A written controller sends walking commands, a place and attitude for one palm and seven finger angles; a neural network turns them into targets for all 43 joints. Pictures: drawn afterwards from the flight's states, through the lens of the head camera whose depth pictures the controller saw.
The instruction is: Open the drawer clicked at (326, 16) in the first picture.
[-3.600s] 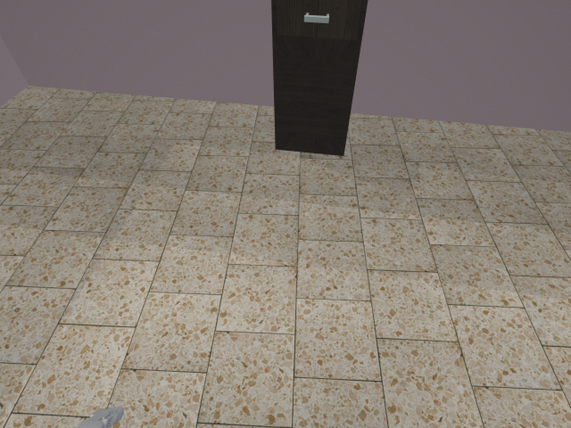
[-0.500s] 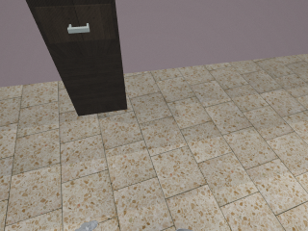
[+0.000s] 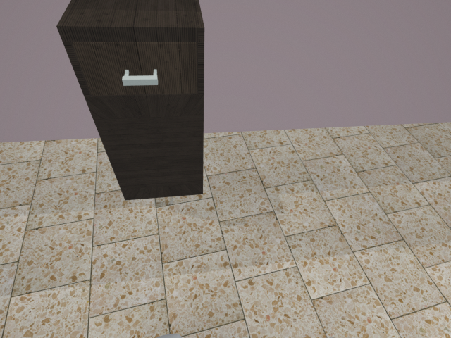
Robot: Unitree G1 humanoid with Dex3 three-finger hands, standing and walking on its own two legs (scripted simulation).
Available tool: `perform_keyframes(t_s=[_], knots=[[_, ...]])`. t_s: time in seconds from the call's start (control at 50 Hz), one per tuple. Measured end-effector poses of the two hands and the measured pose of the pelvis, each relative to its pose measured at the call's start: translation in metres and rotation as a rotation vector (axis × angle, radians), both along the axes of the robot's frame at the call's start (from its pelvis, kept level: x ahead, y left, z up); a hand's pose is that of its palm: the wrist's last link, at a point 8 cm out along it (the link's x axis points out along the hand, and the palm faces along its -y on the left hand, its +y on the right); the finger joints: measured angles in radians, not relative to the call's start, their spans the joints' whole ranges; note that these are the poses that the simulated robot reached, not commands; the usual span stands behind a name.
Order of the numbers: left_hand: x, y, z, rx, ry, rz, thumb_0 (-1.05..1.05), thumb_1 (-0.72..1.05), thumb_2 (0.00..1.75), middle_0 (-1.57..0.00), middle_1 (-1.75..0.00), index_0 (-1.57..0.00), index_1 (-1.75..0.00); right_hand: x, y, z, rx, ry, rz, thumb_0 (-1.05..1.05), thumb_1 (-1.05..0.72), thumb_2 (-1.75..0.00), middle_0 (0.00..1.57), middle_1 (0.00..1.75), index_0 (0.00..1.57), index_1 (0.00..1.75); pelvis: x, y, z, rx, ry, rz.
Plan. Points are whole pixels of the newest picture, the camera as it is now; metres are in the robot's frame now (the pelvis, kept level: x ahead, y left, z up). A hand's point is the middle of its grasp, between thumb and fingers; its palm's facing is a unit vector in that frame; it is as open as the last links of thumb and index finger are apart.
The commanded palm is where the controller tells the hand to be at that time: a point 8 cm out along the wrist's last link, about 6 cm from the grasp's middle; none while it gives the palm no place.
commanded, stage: turn to face it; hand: left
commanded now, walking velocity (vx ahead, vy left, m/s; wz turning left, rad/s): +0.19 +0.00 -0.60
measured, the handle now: (140, 76) +0.82 +0.34 -0.02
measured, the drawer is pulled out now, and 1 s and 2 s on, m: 0.00 0.00 0.00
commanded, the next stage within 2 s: take the last steps up to it in 0.50 s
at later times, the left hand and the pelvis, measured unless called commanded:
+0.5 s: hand (156, 311) +0.19 +0.15 -0.15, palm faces +0.12 -0.97 -0.23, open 7.2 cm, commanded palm none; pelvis +0.11 -0.03 +0.01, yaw +6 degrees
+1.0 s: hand out of the picture +0.12 +0.18 -0.16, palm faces +0.19 -0.96 -0.19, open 7.4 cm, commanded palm none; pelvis +0.14 +0.00 +0.02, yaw +9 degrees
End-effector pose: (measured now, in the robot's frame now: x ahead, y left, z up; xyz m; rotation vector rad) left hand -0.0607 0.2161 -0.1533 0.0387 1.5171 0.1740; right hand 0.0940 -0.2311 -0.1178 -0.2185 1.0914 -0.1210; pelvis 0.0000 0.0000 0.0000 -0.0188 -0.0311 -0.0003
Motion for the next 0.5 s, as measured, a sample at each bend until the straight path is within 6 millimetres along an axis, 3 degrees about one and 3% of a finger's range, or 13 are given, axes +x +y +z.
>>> perform_keyframes(t_s=[0.04,0.12,0.2,0.28,0.38,0.5], knots=[[0.032,0.007,0.006,0.011,-0.036,-0.022,0.01,0.91,0.9,-0.2,-0.3,-0.2,-0.3,-0.005,0.005,0.001,0.009,0.03,-0.046,0.0,-0.92,-0.9,0.2,0.3,0.2,0.29,0.013,0.002,0.006,0.005,-0.002,-0.015],[0.1,0.013,0.017,0.038,-0.126,-0.066,0.0,0.91,0.9,-0.2,-0.3,-0.2,-0.29,-0.019,-0.004,0.001,0.001,0.115,-0.113,-0.01,-0.96,-0.9,0.2,0.3,0.2,0.3,0.039,0.002,0.013,0.014,0.002,-0.031],[0.163,0.009,0.025,0.077,-0.223,-0.097,0.0,0.92,0.9,-0.2,-0.3,-0.2,-0.29,-0.038,-0.005,-0.009,0.037,0.242,-0.138,0.0,-0.94,-0.9,0.2,0.3,0.2,0.3,0.062,-0.007,0.014,0.023,0.004,-0.013],[0.212,-0.003,0.027,0.118,-0.309,-0.12,0.0,0.93,0.9,-0.2,-0.3,-0.2,-0.29,-0.049,-0.008,-0.029,0.095,0.356,-0.156,0.0,-0.92,-0.9,0.2,0.3,0.2,0.3,0.087,-0.025,0.003,0.051,-0.001,0.012],[0.236,-0.024,0.031,0.123,-0.347,-0.106,0.0,0.92,0.9,-0.2,-0.3,-0.2,-0.29,-0.032,-0.013,-0.041,0.125,0.413,-0.137,0.01,-0.91,-0.9,0.2,0.3,0.2,0.29,0.103,-0.034,0.0,0.028,0.0,0.058],[0.233,-0.018,0.035,0.134,-0.357,-0.031,-0.01,0.94,0.9,-0.2,-0.3,-0.2,-0.3,0.02,-0.015,-0.03,0.103,0.328,-0.068,0.01,-0.91,-0.9,0.2,0.3,0.2,0.29,0.107,-0.032,0.007,0.025,0.004,0.099]])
